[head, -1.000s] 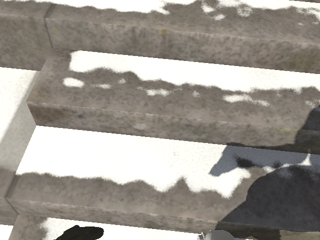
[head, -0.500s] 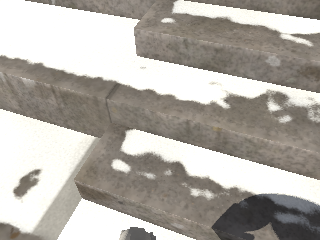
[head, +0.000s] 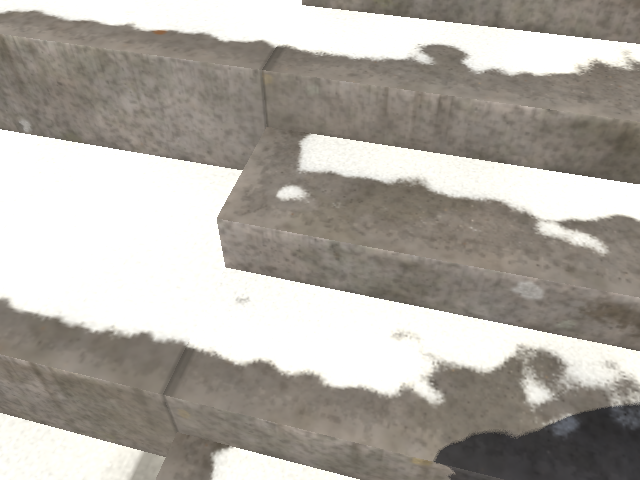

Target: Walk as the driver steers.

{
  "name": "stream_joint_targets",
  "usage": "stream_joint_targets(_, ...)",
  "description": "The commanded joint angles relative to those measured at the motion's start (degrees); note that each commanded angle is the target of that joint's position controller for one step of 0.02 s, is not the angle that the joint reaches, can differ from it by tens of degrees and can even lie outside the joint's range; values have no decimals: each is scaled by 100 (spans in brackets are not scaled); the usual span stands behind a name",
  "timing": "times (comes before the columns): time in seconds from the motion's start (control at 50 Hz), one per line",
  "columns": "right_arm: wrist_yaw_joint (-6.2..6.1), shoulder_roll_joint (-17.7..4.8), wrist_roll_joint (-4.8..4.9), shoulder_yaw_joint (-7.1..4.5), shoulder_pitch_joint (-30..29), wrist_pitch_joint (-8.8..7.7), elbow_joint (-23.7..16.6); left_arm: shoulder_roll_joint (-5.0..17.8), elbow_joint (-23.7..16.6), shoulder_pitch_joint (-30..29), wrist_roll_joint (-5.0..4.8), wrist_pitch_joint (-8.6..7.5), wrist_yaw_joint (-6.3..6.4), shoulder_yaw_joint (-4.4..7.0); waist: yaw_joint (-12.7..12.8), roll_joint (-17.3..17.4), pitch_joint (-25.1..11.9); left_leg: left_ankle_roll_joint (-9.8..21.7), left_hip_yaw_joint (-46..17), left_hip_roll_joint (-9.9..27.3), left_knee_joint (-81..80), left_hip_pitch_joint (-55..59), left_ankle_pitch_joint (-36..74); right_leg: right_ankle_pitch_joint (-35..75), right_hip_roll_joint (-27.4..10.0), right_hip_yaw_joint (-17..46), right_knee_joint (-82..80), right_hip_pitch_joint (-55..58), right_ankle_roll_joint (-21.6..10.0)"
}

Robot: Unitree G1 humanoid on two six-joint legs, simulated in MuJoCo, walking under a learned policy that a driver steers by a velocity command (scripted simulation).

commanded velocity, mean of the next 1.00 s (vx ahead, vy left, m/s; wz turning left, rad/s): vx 0.32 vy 0.00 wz -0.40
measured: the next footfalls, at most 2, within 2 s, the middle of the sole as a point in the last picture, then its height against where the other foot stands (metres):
right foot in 0.24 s outside the picture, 0.14 m higher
left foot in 0.72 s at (329, 374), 0.14 m higher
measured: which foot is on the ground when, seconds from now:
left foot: down 0.00-0.30, up 0.32-0.70, down 0.72-1.00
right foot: up 0.00-0.22, down 0.24-0.74, up 0.76-1.00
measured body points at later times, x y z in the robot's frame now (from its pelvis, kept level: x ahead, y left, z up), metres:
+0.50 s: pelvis +0.28 -0.04 +0.14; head +0.27 -0.04 +0.59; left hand +0.26 +0.19 -0.02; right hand +0.37 -0.31 +0.03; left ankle +0.34 +0.10 -0.35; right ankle +0.24 -0.13 -0.57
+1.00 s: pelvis +0.47 +0.00 +0.28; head +0.46 +0.01 +0.73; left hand +0.69 +0.18 +0.16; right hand +0.44 -0.25 +0.15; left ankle +0.58 +0.03 -0.43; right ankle +0.42 -0.18 -0.32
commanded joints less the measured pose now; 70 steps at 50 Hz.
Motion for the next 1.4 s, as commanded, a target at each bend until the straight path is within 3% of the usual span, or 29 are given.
stream_joint_targets(0.02, -59, 565, -301, 299, -832, -263, -308, -642, -445, -169, -81, 29, -66, -368, 644, 275, 421, 656, -983, 1353, -2388, -531, 833, -265, -259, -417, 769, -711, -338)
stream_joint_targets(0.08, -63, 23, -443, 287, 267, -297, -166, -254, -950, -1367, -91, 15, -63, -378, 133, 454, 245, 502, -377, 1072, -2646, 185, 1218, 801, -529, -946, -1250, -711, 64)
stream_joint_targets(0.14, 46, -280, -258, 267, 502, -219, -400, -173, -1132, -2107, -99, 236, 2, -346, -125, 792, 470, 701, -267, 1670, -3554, 693, 2821, -165, -625, -1448, -3250, 105, 478)
stream_joint_targets(0.2, 140, -1213, 17, 62, 425, -502, -488, -231, -1061, -1374, -79, 390, -121, -266, 441, 960, 78, 888, 205, 2010, -2674, 1423, 8621, -560, -26, -2035, -4515, 1816, 698)
stream_joint_targets(0.24, 139, -1370, 175, -100, 602, -509, -387, -107, -1123, -1003, -64, 327, -42, -165, 544, 1254, -16, 794, 176, 2062, -1721, 3042, 9550, -1323, 548, -2298, -6620, 2087, 732)
stream_joint_targets(0.26, 182, -1256, -75, -122, 827, -485, -385, 125, -919, -370, -143, 269, 140, -42, 450, 1314, -475, 709, 264, 1954, -949, 2581, 10170, -479, 670, -1944, -6441, 3365, 500)
stream_joint_targets(0.28, 195, -806, -354, -62, 1036, -467, -474, 368, -637, 561, -253, 230, 319, 44, 531, 773, -1395, 402, -4, 1766, 427, 817, 9092, 999, 309, -459, -6344, 5656, -94)
stream_joint_targets(0.3, 354, -732, -351, -12, 611, -372, -734, 630, -188, 1954, -106, 242, 459, 134, 1072, -164, -1762, 160, -341, 1039, 2126, -857, 5218, -23, -256, 1544, -8083, 6906, -600)
stream_joint_targets(0.32, 455, -565, -57, -93, -189, -231, -871, 867, 101, 2672, 198, 244, 401, 252, 1369, -855, -962, 25, -1351, 14, 4833, -2467, 1375, -1162, -815, 3360, -9680, 6632, -767)
stream_joint_targets(0.36, 305, -164, 48, 12, -535, -232, -1024, 570, 495, 2121, 175, 8, 391, 298, 850, -279, 6, 295, -2162, 32, 7306, -3975, 1670, -1997, -930, 3016, -9662, 5529, -514)
stream_joint_targets(0.44, 22, 42, -24, 202, -908, -90, -1475, -624, 642, 205, 76, -140, 183, -171, -489, 499, 129, 689, -1751, 389, 7456, -4316, 1432, -303, -408, 913, -9718, 3798, -75)
stream_joint_targets(0.48, -104, -378, 225, 99, -1360, -128, -1713, -280, 361, -140, 157, -315, 250, -102, -422, 374, -4, 324, -1296, 512, 6345, -3579, 943, 566, -179, 161, -10046, 3192, 50)
stream_joint_targets(0.52, -280, -167, 333, 191, -2021, -198, -2119, -119, 692, 1082, 355, -414, 369, -129, -75, -288, -51, 44, -1149, 386, 7588, -4176, -644, 1474, -537, 725, -10165, 3893, 92)
stream_joint_targets(0.58, -434, -200, 212, 315, -3326, -168, -2704, -51, 1168, 2239, 465, -449, 384, -94, 409, 323, 28, 85, -1493, 696, 6083, -5866, -974, 988, -969, 1347, -9858, 5761, 385)
stream_joint_targets(0.62, -345, 76, 176, 416, -3544, -2, -2802, 261, 443, 1093, 207, -375, 181, 21, -23, 390, 167, 22, -767, 838, 3805, -3417, -842, 524, -798, 813, -10894, 3791, 415)
stream_joint_targets(0.66, -95, 297, 226, 402, -2927, 80, -2669, 665, -60, 610, -138, -415, 119, 88, -427, -548, 201, -327, -155, 476, 4366, -757, 785, 1928, -1073, 809, -11383, 2207, 229)
stream_joint_targets(0.7, -141, -559, 324, 33, -2018, 14, -2364, 1149, -502, 266, -362, -609, 214, 298, -867, -205, -322, -361, 3, -216, 2333, 4, 895, 5154, -600, 209, -10265, 3644, 574)
stream_joint_targets(0.72, -256, -1069, 235, -153, -1081, -50, -2013, 809, -607, 276, -246, -692, 155, 307, -900, 48, -825, -58, -796, -36, 1183, 1068, 2165, 5324, -261, 136, -8907, 3994, 856)
stream_joint_targets(0.74, -252, -1524, 144, -223, -407, -105, -1984, -290, -419, 1887, 103, -712, 168, 102, -301, 2001, -3151, 2163, -4229, 1915, 482, 3640, 5497, 971, 480, 212, -6741, 2791, 1383)
stream_joint_targets(0.76, -178, -1645, -111, -298, 395, -26, -1925, -27, -156, 2045, -126, -440, 79, 338, -829, 2389, -2530, 2394, -7489, 2710, -1725, 2833, 2775, -1407, 1076, 1094, -4034, 1938, 1549)
stream_joint_targets(0.8, -104, -1075, 213, -189, -831, -265, -1494, 160, -63, 1306, -193, -137, 163, 477, -254, 1328, -189, 1225, -5501, 1871, -1830, 409, -1919, -50, 644, 970, -2632, 826, 1262)
stream_joint_targets(0.84, -165, 39, 323, 62, -2058, -304, -1370, -32, 227, 1334, 116, -32, 279, 304, 372, 126, -145, 900, -3739, 1506, -1484, -938, -1360, 305, 53, 325, -2807, 1490, 1148)
stream_joint_targets(0.88, -318, 451, 289, 163, -2582, -355, -1394, -135, 274, 1044, 107, 20, 234, 183, 636, 66, -352, 502, -2745, 1102, -1633, -1397, -304, 134, -269, 141, -3171, 2036, 1208)
stream_joint_targets(1.0, -230, -505, 392, -60, -1847, -499, -1373, 714, 166, 202, 51, -163, 227, 318, 109, 516, -311, 488, -1857, 1103, -2072, -207, 16, -195, -273, 46, -4610, 2084, 2012)
stream_joint_targets(1.02, -56, -232, 449, 72, -2094, -501, -1465, 563, 196, 189, -4, -124, 203, 271, 300, 257, -160, 298, -1734, 1205, -2183, -218, -407, -787, -522, -223, -5436, 2341, 2203)
stream_joint_targets(1.08, 39, -801, 610, -122, -1652, -532, -1373, 497, 226, 38, 30, -119, 171, 280, 73, 562, 167, 116, -1559, 984, -2123, -278, -1140, -1169, -411, -976, -8048, 3516, 2526)
stream_joint_targets(1.16, 372, -249, 603, 30, -1548, -488, -1093, 415, 133, 38, -120, -309, 163, 235, 147, 519, 415, 57, -1831, 1302, -1568, -154, -1503, -208, -531, -967, -9437, 4435, 1660)
stream_joint_targets(1.2, 265, -514, 364, -48, -1317, -535, -1084, 663, -36, -645, -388, -317, 192, 281, -214, 287, 562, -62, -1085, 895, -1495, 666, -808, -1545, -498, -564, -9862, 3426, 1052)
stream_joint_targets(1.4, 222, -275, 369, -61, -1554, -443, -1148, 221, 168, -424, -169, -248, 117, 185, 88, 259, 233, 2, -819, 592, -1555, 951, 217, -747, -341, -1003, -9865, 4326, 1283)
Velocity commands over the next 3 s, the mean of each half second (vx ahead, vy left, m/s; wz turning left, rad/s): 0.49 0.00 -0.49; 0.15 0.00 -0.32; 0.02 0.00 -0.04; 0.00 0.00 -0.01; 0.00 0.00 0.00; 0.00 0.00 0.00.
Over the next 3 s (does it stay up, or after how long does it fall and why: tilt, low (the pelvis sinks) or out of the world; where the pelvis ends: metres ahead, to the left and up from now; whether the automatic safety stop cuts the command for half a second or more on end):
stays up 0.56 -0.07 0.30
